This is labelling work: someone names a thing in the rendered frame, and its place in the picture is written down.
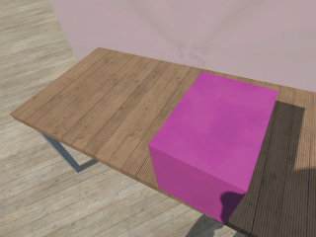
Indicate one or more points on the carton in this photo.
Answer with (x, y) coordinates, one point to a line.
(206, 151)

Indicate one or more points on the table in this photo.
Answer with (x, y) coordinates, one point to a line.
(111, 104)

